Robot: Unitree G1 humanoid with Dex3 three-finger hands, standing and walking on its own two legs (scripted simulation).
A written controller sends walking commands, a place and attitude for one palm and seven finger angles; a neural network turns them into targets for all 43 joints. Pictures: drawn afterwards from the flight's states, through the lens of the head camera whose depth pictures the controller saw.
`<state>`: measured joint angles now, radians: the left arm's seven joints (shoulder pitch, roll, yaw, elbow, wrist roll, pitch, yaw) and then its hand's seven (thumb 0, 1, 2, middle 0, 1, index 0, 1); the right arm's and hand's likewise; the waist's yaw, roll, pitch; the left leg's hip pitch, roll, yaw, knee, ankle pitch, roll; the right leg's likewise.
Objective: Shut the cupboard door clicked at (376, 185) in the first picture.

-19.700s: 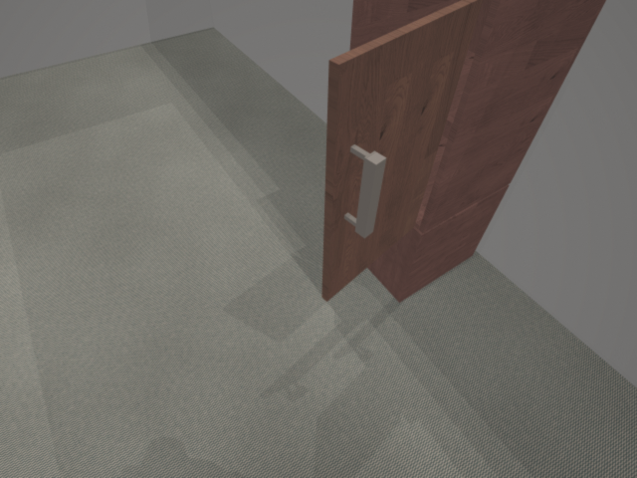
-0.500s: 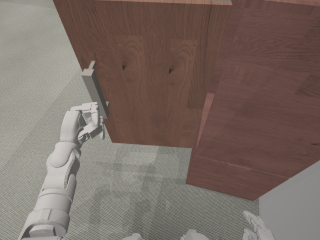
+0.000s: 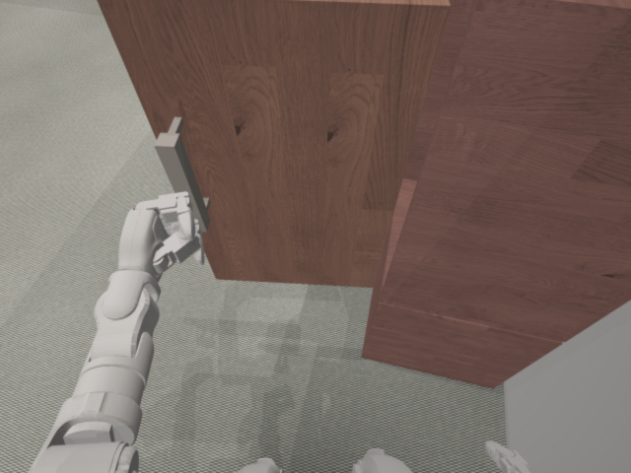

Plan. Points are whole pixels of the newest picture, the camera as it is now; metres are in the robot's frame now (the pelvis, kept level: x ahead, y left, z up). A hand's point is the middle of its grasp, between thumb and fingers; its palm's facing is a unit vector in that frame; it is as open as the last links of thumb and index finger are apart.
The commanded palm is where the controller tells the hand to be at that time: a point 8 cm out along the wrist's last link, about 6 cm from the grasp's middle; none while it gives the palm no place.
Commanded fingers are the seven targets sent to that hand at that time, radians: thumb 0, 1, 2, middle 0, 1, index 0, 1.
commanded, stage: push the door shut along its arc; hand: left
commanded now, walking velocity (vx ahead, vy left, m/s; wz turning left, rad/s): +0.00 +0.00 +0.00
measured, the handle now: (190, 178) +0.51 +0.19 +0.06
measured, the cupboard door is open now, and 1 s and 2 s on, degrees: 100 86 70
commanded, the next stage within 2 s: pull the fist back off the door in 1.94 s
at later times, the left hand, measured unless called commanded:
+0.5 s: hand (199, 209) +0.43 +0.16 +0.07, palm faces -0.14 -0.99 -0.02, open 3.1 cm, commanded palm +0.42 +0.21 +0.07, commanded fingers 0.00 0.90 0.90 -1.30 -1.50 -1.30 -1.50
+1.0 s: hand (223, 176) +0.50 +0.14 +0.07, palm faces -0.26 -0.97 -0.02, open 3.1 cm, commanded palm +0.51 +0.17 +0.07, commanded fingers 0.00 0.90 0.90 -1.30 -1.50 -1.30 -1.50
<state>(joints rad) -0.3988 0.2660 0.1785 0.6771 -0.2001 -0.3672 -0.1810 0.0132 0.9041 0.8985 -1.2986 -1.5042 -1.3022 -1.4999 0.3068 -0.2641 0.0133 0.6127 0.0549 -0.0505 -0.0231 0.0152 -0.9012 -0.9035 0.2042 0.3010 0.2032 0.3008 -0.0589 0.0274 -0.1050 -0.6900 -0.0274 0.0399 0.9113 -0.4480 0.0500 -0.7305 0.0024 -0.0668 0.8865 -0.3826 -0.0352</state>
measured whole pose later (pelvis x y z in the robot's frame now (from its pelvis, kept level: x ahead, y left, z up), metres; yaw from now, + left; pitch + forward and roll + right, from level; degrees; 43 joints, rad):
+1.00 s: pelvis -0.01 +0.01 -0.03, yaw +0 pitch +21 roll -2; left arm -1.01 0.49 0.24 1.23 -0.14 -0.32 -0.39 0.01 0.90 0.90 -1.30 -1.50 -1.31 -1.50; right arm 0.39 -0.29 0.04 0.65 0.03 -0.02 -0.02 0.01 -0.90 -0.90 0.21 0.30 0.20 0.30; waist -0.18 0.04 -0.11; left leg -0.96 -0.01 0.02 1.06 -0.48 0.06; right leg -0.97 0.01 -0.09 0.99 -0.39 -0.03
